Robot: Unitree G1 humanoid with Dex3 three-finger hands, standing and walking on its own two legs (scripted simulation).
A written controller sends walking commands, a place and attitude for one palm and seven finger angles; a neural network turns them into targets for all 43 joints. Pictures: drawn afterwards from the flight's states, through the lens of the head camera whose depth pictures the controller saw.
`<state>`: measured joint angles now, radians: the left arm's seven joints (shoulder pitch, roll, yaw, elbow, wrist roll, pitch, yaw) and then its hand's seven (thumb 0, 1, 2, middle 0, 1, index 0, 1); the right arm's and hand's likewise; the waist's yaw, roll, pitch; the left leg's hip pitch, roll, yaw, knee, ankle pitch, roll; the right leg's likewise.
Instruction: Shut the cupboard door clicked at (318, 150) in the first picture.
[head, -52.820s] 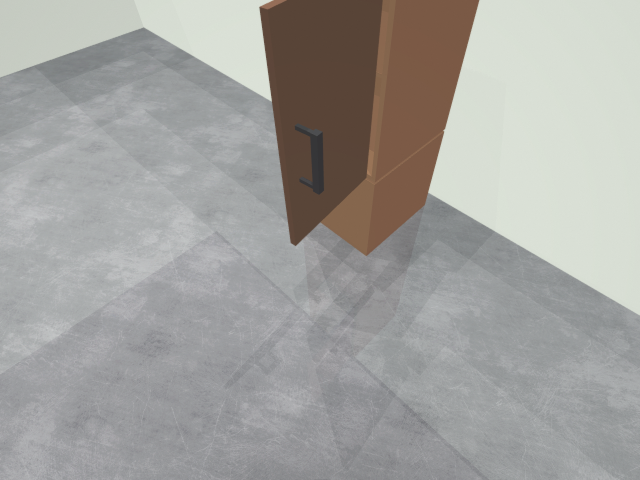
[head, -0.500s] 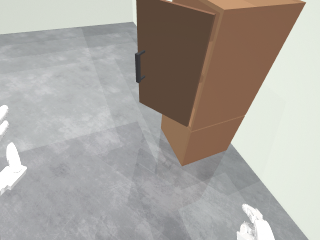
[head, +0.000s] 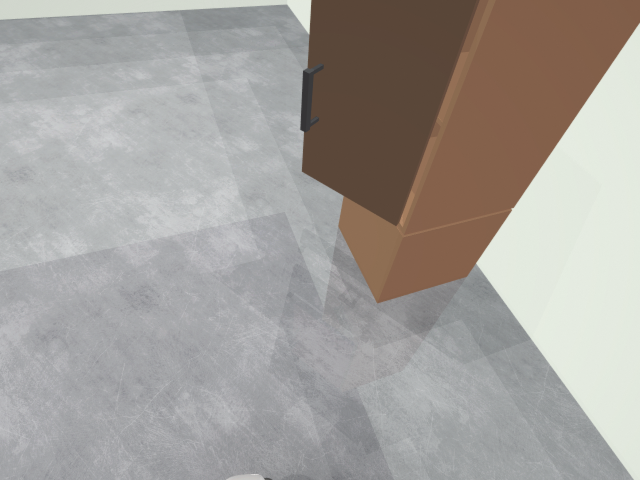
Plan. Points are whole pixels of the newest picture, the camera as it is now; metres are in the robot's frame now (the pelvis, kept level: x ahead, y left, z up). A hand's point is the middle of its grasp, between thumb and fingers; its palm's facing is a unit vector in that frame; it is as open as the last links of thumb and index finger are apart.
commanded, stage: let the arm hang, fingers relaxed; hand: left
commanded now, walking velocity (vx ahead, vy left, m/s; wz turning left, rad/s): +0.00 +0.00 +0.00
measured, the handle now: (311, 98) +0.95 +0.07 -0.06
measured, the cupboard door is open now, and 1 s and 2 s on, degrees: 33 33 33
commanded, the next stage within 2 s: look to check the result in 0.64 s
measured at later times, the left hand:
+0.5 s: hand out of the picture -0.01 +0.18 -0.17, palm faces -0.01 -0.98 -0.19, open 7.3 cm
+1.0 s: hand out of the picture +0.02 +0.19 -0.17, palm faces -0.04 -0.97 -0.22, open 7.3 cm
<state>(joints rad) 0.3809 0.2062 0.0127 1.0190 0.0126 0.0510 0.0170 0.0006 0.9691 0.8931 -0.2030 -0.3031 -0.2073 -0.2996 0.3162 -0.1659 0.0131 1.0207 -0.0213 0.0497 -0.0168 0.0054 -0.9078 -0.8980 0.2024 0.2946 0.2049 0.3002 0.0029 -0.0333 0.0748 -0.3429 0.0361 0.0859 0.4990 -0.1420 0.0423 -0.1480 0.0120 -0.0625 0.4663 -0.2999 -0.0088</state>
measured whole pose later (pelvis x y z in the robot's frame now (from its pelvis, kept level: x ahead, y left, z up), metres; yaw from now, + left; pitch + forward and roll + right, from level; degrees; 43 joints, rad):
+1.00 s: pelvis +0.02 +0.00 +0.01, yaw -2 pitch -2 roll -1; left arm 0.27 0.19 0.01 1.15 0.01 0.00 0.03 0.01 0.91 0.89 -0.20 -0.30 -0.20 -0.30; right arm 0.24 -0.19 -0.02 1.13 -0.01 0.01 -0.03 0.00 -0.91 -0.90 0.20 0.29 0.20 0.30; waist -0.02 0.00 0.06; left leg -0.25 0.02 0.13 0.40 -0.13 0.05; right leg -0.08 0.00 -0.01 0.38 -0.27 0.00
